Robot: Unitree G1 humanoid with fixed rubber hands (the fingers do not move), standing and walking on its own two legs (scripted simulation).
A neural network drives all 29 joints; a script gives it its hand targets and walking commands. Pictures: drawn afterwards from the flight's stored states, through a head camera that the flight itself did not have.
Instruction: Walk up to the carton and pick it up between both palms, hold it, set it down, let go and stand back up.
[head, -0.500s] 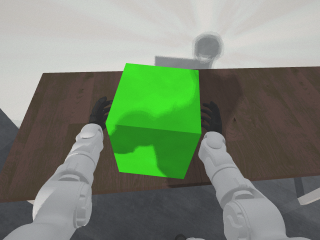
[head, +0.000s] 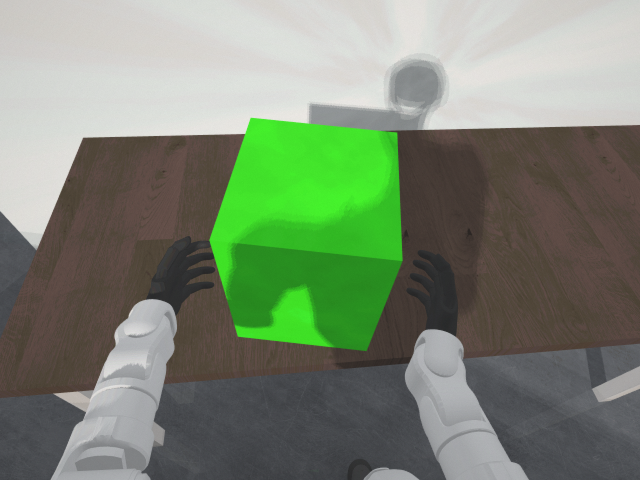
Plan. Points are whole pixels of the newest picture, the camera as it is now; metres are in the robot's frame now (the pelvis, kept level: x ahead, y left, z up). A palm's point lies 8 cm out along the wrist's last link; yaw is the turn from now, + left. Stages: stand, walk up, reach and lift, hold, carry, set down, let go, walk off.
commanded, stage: set down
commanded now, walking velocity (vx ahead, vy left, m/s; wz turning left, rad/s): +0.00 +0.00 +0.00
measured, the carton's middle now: (312, 241) +0.42 -0.03 +0.02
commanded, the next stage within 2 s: none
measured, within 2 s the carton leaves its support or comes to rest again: neither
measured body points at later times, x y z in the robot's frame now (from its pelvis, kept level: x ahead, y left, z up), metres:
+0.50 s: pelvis +0.01 +0.00 +0.00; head +0.03 +0.02 +0.45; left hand +0.33 +0.22 +0.02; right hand +0.24 -0.17 +0.03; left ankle +0.04 +0.09 -0.73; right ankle +0.08 -0.15 -0.73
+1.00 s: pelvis +0.04 +0.00 +0.01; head +0.07 +0.03 +0.45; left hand +0.27 +0.24 -0.02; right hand +0.23 -0.18 +0.00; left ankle +0.04 +0.09 -0.73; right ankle +0.08 -0.15 -0.73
